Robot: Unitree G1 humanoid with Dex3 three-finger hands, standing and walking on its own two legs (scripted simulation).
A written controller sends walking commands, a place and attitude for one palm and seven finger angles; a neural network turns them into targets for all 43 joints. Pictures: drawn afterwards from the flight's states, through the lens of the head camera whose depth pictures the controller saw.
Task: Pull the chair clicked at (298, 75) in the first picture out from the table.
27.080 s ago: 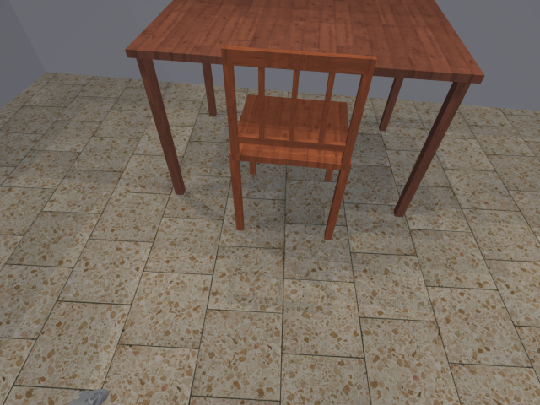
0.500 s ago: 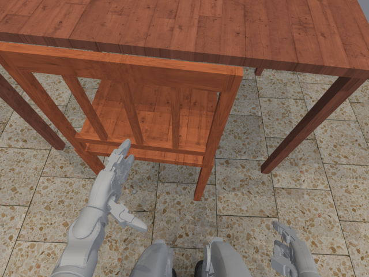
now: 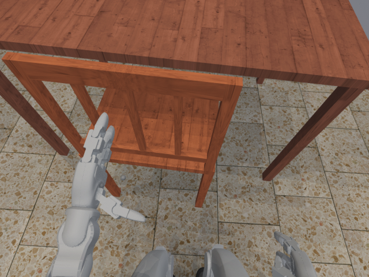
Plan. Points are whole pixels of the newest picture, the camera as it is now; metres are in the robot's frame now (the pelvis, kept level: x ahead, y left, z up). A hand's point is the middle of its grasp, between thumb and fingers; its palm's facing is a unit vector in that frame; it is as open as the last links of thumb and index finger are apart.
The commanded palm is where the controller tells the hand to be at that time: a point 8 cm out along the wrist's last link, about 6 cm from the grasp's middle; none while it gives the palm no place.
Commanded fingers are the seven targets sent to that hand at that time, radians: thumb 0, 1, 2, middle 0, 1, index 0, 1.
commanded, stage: aim the fingers beside a spindle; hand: left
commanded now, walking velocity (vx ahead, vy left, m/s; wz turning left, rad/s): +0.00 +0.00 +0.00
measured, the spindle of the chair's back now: (136, 123) +0.46 +0.14 +0.00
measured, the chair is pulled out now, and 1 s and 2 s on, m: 0.00 0.00 0.00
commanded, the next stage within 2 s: push the fingers through the gap in 0.10 s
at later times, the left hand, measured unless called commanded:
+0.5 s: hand (138, 176) +0.33 +0.12 -0.02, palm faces -0.15 -0.99 -0.03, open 17.0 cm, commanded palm +0.32 +0.18 +0.01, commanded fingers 0.00 -0.50 0.30 -0.06 -0.08 -0.06 -0.08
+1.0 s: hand (133, 145) +0.39 +0.13 +0.02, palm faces -0.04 -1.00 -0.05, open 17.0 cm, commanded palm +0.37 +0.17 +0.01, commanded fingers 0.00 -0.50 0.30 -0.06 -0.08 -0.06 -0.08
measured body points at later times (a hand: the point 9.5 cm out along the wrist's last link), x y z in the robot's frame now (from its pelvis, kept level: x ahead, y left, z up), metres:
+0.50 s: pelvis -0.01 -0.01 -0.02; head +0.11 +0.00 +0.42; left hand +0.34 +0.17 -0.02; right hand +0.15 -0.26 -0.12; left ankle +0.00 +0.06 -0.64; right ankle +0.03 -0.09 -0.64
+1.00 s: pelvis -0.01 -0.01 -0.01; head +0.11 +0.00 +0.42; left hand +0.38 +0.19 +0.03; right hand +0.11 -0.26 -0.12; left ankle +0.00 +0.06 -0.64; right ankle +0.03 -0.09 -0.64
